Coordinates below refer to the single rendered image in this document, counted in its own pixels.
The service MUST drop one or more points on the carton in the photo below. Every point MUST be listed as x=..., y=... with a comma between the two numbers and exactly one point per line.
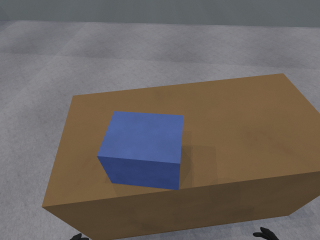
x=143, y=149

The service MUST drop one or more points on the pedestal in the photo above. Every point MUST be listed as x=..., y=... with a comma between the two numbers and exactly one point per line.
x=250, y=150

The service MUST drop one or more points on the robot right hand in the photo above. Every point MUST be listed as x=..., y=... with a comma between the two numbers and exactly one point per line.
x=266, y=234

